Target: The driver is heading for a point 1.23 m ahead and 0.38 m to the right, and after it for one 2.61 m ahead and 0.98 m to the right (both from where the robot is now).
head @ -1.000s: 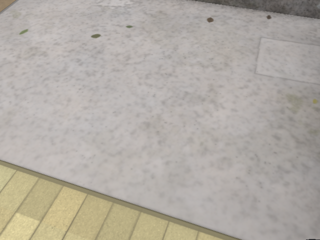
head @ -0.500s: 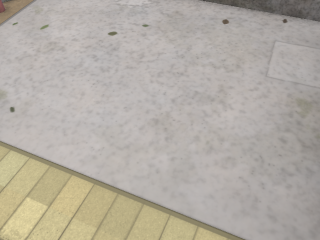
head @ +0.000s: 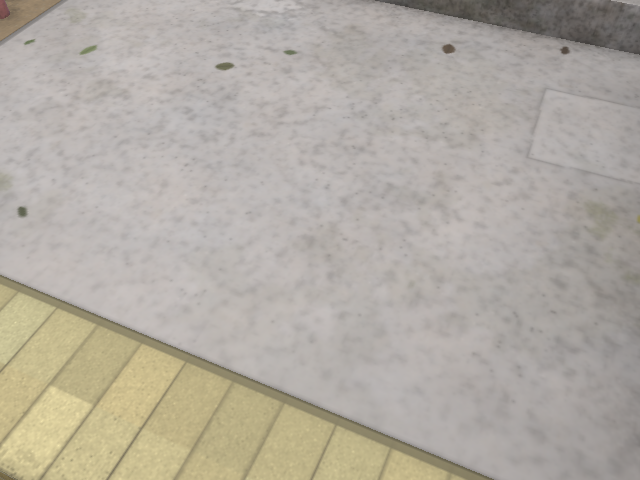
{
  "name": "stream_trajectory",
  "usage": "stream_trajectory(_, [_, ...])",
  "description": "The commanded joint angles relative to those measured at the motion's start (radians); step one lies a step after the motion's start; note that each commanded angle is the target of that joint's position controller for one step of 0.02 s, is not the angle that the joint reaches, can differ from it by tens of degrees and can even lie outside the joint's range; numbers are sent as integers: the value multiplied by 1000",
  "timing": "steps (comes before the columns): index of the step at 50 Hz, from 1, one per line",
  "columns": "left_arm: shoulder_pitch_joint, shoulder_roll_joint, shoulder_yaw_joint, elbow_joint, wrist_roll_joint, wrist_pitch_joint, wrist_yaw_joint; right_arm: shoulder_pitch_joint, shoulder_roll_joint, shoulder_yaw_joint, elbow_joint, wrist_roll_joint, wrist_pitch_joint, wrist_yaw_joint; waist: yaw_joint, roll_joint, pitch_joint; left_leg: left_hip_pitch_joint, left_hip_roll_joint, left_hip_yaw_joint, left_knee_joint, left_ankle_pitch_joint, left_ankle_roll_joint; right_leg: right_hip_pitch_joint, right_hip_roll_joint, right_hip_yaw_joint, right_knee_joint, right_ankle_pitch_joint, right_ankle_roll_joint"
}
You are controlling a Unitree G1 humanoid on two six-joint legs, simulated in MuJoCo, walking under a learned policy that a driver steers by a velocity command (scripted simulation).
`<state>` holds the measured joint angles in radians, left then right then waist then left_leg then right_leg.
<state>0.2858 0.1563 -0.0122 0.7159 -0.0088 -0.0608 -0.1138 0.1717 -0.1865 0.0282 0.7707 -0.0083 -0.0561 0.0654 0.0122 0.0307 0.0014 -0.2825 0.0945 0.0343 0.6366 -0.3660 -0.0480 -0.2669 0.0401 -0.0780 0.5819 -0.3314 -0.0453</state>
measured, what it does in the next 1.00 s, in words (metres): climbs: left foot, then right foot 0.16 m higher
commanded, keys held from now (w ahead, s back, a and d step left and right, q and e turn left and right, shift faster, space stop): s+shift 0.10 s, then w+shift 0.50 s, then w+e+shift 0.16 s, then e+shift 0.24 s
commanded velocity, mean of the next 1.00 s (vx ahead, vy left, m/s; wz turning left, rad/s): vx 0.50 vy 0.00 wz -0.21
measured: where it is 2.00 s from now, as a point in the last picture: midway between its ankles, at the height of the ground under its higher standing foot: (354, 412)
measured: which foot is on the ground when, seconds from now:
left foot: down 0.00-0.22, up 0.24-0.46, down 0.48-0.88, up 0.90-1.00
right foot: down 0.00-0.46, up 0.48-0.86, down 0.88-1.00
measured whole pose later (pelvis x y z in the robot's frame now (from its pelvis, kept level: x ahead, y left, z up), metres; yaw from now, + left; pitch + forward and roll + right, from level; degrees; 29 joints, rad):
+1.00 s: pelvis +0.33 +0.05 +0.10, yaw -11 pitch +5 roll -2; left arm 0.35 0.26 0.01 0.89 0.04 -0.02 -0.07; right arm 0.32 -0.23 -0.04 0.81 -0.06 -0.08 0.05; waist -0.02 0.00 -0.07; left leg -0.63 -0.05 -0.23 1.76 -0.10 0.08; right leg -0.65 0.20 -0.11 1.01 -0.44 -0.18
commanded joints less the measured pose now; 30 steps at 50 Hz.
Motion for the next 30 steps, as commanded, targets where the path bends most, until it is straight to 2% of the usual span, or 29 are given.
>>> stream_trajectory(1, [14,83,21,-73,-1,-14,4,-31,-83,-21,-56,-3,-15,2,2,-9,-35,-60,36,-27,-87,158,8,75,-108,132,-95,276,-5])
stream_trajectory(5, [19,90,22,-77,-5,-15,9,-41,-88,-23,-52,-2,-15,6,4,-15,-33,-57,36,-25,-83,158,11,67,-104,132,-96,265,2])
stream_trajectory(6, [-32,109,35,-41,-42,14,102,-35,-54,-29,-101,-3,19,-29,-87,-20,-91,122,66,-90,-153,447,23,5,-122,85,-100,540,14])
stream_trajectory(7, [60,68,9,-66,-9,13,41,-35,-100,-26,-53,11,-8,-5,19,17,-29,21,13,-11,-103,230,11,41,-92,108,-117,252,8])
stream_trajectory(8, [43,69,10,-52,-15,13,29,-33,-75,-19,-51,4,-16,18,-2,-19,-26,-18,38,-33,-120,167,24,60,-84,103,-123,144,9])
stream_trajectory(9, [59,87,15,-45,-7,16,26,-12,-67,-17,-38,-4,-10,22,5,-16,17,-60,25,-18,-132,2,28,35,-92,125,-164,-10,-5])
stream_trajectory(10, [78,193,59,-42,17,18,40,10,-139,-52,-28,-11,-6,9,24,-44,51,-137,-12,19,-103,-198,57,56,-117,174,-201,-258,-66])
stream_trajectory(11, [112,247,81,-43,35,9,59,-31,-166,-67,-50,-23,-9,-1,58,-91,79,-236,-17,14,-54,-276,87,67,-193,289,-260,-433,-138])
stream_trajectory(12, [143,251,86,-41,45,-4,78,-96,-138,-64,-78,-21,-11,-11,98,-152,66,-345,-25,12,55,-225,99,138,-296,458,-335,-516,-213])
stream_trajectory(13, [99,222,73,-55,48,-11,96,-149,-104,-57,-100,-19,-22,-23,107,-187,71,-428,-38,18,164,-79,112,176,-400,603,-392,-501,-276])
stream_trajectory(14, [82,207,60,-55,46,-18,108,-153,-90,-54,-101,-30,-29,-34,101,-182,67,-454,-15,-31,291,-54,124,133,-462,675,-431,-471,-310])
stream_trajectory(15, [67,185,47,-57,49,-33,119,-156,-78,-51,-108,-42,-35,-42,89,-173,40,-441,-1,-64,387,-118,131,111,-459,648,-448,-421,-286])
stream_trajectory(16, [27,166,39,-58,51,-44,123,-149,-63,-50,-118,-46,-36,-47,64,-158,16,-402,0,-61,415,-140,139,103,-412,542,-446,-356,-237])
stream_trajectory(17, [-23,161,34,-64,49,-49,123,-112,-65,-50,-116,-54,-32,-49,35,-127,-9,-307,-2,-32,349,-139,137,80,-356,417,-443,-295,-187])
stream_trajectory(18, [-64,173,34,-76,42,-50,125,-84,-75,-54,-106,-60,-26,-41,20,-109,-18,-189,-23,16,264,-131,123,33,-302,319,-437,-243,-158])
stream_trajectory(19, [-91,209,41,-80,41,-42,121,-70,-80,-55,-93,-49,-21,-33,13,-105,-4,-101,-34,29,183,-67,110,1,-272,257,-418,-188,-144])
stream_trajectory(20, [35,300,93,3,18,-13,120,-51,-79,-56,-124,-10,7,-16,9,-138,-20,-96,-127,114,-4,-198,106,63,-239,224,-406,-216,-185])
stream_trajectory(21, [49,298,98,12,7,7,121,-20,-68,-56,-101,-5,18,-18,-4,-128,9,11,-141,132,-154,-49,105,38,-237,201,-358,-198,-180])
stream_trajectory(22, [24,266,100,11,-3,11,120,116,-78,-73,-58,-10,26,-31,-66,-108,-21,211,-163,130,-197,119,117,-58,-211,151,-208,-24,-173])
stream_trajectory(23, [-56,232,92,-5,0,3,111,284,-128,-98,-9,-19,24,-45,-169,-35,-42,394,-129,72,-230,138,117,-190,-152,68,57,172,-158])
stream_trajectory(24, [-157,135,72,-61,-5,-10,107,419,-237,-128,12,-43,21,-52,-235,169,-83,525,73,-257,-348,-97,109,-420,-90,4,436,98,-110])
stream_trajectory(25, [-206,48,48,-113,1,-24,109,372,-300,-137,-34,-36,28,-56,-209,312,-85,508,197,-599,-451,-278,152,-666,-14,57,741,-46,-82])
stream_trajectory(26, [-224,49,53,-150,10,-30,109,293,-270,-136,-56,-49,32,-54,-181,232,-70,446,281,-729,-484,-402,262,-810,-53,160,1072,28,-73])
stream_trajectory(27, [-306,41,48,-178,17,-35,121,240,-206,-118,-42,-54,18,-45,-122,126,13,407,291,-632,-445,-280,304,-990,-73,160,1389,48,-64])
stream_trajectory(28, [-339,-3,21,-192,28,-48,135,255,-137,-96,-9,-52,0,-33,-103,46,18,340,255,-500,-392,-164,312,-1079,-77,136,1633,21,-71])
stream_trajectory(29, [-323,-23,6,-199,39,-50,146,306,-107,-78,36,-56,-19,-25,-73,10,-15,331,235,-444,-375,-166,292,-1148,-77,137,1783,-42,-93])
stream_trajectory(30, [-349,-64,-16,-216,48,-46,142,361,-68,-64,95,-52,-33,-23,-52,-14,17,305,226,-400,-384,-196,261,-1236,-83,152,1838,-70,-115])
Velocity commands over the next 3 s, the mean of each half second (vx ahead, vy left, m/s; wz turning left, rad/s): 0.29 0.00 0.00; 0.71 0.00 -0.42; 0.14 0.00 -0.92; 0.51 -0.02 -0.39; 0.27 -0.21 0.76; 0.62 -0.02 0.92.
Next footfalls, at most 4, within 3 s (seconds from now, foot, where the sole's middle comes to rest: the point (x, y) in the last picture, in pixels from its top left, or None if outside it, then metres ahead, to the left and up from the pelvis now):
0.48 left None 0.09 0.16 -0.76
0.88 right None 0.41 0.02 -0.60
1.36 left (297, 360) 0.69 0.09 -0.60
1.82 right None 0.45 -0.05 -0.60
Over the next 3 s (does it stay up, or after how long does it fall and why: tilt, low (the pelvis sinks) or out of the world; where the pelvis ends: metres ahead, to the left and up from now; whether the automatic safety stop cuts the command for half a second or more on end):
stays up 0.69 -0.17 0.15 its command is cut before an obstacle after 2.0 s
